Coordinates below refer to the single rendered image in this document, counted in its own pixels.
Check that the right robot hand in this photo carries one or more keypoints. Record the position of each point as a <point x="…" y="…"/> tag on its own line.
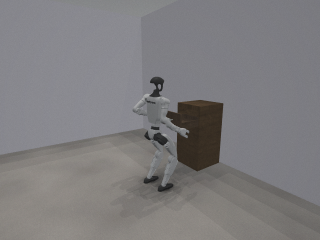
<point x="183" y="132"/>

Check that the right robot forearm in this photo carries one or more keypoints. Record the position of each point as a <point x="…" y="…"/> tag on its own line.
<point x="171" y="126"/>

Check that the humanoid robot torso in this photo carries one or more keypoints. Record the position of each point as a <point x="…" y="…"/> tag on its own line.
<point x="154" y="115"/>

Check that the robot right thigh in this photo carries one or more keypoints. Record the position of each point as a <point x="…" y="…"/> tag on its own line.
<point x="169" y="145"/>

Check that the cabinet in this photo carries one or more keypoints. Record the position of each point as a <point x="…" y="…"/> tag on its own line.
<point x="202" y="147"/>

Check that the drawer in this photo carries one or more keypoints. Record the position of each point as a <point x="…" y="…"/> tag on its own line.
<point x="183" y="120"/>

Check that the robot right upper arm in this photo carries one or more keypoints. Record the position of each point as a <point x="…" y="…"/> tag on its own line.
<point x="164" y="108"/>

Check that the robot left upper arm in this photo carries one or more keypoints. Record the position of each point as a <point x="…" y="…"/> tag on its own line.
<point x="136" y="109"/>

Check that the left robot forearm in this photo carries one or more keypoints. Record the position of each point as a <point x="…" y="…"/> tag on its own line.
<point x="142" y="112"/>

